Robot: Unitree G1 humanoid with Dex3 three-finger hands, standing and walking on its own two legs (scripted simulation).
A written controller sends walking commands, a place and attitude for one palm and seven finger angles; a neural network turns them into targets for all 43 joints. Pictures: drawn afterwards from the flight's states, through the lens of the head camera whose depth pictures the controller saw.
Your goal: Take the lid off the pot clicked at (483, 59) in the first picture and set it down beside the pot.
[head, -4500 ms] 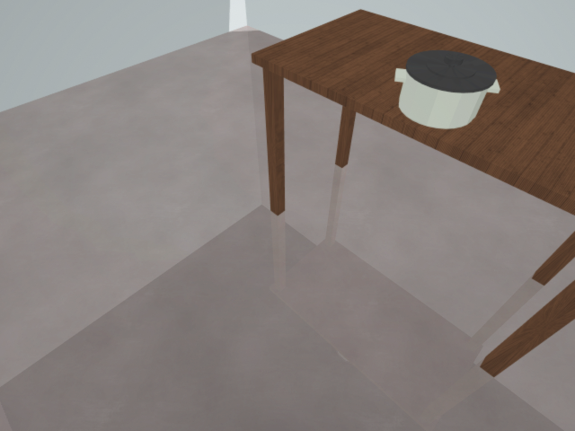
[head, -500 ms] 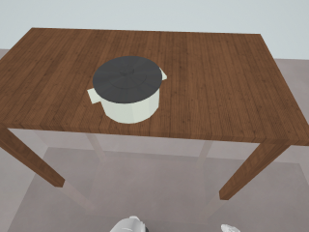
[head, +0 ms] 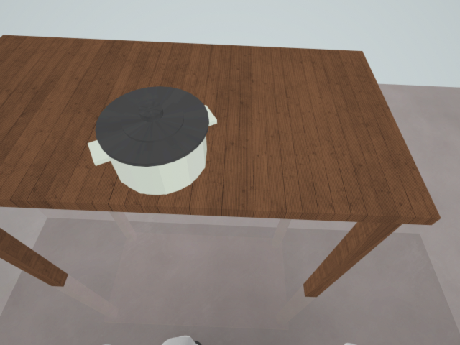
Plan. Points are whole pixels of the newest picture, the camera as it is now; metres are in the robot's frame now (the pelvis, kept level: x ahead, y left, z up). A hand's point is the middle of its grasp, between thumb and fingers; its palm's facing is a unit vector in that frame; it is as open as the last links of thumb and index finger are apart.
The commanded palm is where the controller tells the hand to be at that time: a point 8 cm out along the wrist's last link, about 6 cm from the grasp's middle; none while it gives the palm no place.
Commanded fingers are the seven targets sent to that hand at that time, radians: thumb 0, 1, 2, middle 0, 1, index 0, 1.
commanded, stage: come to a stop and stand still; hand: left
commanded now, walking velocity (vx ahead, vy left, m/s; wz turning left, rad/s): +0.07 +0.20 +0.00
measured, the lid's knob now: (151, 111) +0.47 +0.18 +0.13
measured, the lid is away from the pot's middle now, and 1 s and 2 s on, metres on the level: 0.00 0.00 0.00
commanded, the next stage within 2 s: look again from close up in 1.00 s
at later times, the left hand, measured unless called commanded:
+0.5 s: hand out of the picture -0.03 +0.23 -0.17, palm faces +0.03 -0.96 -0.27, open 7.4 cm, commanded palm none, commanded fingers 0.00 0.90 0.90 -0.20 -0.30 -0.20 -0.30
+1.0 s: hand out of the picture -0.05 +0.27 -0.17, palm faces +0.03 -0.98 -0.22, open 7.4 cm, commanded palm none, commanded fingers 0.00 0.90 0.90 -0.20 -0.30 -0.20 -0.30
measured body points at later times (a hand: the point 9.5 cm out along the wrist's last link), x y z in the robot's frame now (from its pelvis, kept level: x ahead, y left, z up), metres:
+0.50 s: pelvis -0.03 +0.03 -0.01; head +0.00 +0.02 +0.44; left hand -0.03 +0.28 -0.15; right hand +0.05 -0.23 -0.15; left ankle -0.02 +0.15 -0.74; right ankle -0.02 -0.14 -0.73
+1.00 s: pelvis -0.04 +0.08 +0.00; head -0.03 +0.09 +0.45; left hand -0.05 +0.32 -0.16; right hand +0.03 -0.15 -0.14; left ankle -0.02 +0.16 -0.73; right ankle -0.02 -0.13 -0.73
